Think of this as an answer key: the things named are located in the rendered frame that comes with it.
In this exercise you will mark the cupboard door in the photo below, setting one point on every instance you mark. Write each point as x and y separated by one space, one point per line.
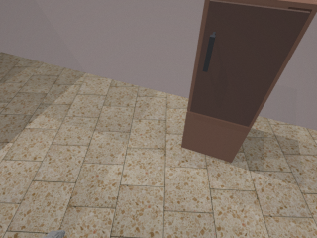
251 44

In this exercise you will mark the handle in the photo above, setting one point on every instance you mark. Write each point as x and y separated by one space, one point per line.
209 51

